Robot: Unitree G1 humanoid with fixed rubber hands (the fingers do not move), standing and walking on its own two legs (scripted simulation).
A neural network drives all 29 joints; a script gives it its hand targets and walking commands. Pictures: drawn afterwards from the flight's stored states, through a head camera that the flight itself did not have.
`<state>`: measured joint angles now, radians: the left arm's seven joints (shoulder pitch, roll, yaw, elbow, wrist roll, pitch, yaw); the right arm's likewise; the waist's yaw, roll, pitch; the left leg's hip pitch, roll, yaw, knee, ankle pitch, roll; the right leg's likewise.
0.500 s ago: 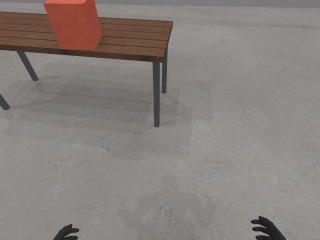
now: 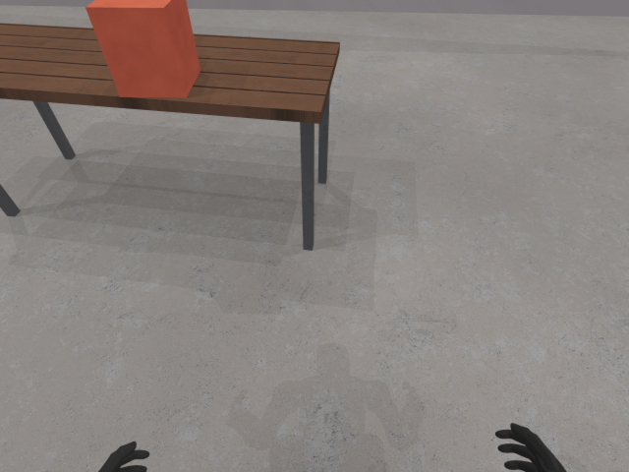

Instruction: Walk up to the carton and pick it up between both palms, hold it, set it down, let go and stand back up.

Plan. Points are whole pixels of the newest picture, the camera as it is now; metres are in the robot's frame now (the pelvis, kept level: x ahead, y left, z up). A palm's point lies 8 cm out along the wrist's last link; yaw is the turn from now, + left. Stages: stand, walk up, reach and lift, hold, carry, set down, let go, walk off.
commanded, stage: stand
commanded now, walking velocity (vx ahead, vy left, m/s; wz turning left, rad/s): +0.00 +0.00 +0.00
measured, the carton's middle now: (150, 43) +1.30 +0.50 +0.03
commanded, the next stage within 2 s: walk up in 1.72 s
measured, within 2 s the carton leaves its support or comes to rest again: neither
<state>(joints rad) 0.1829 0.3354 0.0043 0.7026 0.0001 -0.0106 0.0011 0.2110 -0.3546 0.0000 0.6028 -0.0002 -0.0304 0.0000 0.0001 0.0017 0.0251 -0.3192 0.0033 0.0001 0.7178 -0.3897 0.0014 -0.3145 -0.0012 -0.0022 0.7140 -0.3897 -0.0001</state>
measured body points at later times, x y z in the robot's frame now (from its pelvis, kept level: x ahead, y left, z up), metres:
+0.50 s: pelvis +0.00 +0.00 +0.00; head +0.00 +0.00 +0.45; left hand +0.14 +0.28 -0.10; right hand +0.15 -0.28 -0.08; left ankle +0.00 +0.12 -0.72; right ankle -0.01 -0.12 -0.72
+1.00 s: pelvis -0.02 +0.00 +0.00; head -0.03 +0.00 +0.45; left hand +0.11 +0.29 -0.10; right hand +0.12 -0.29 -0.08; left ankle +0.00 +0.12 -0.72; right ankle -0.01 -0.12 -0.72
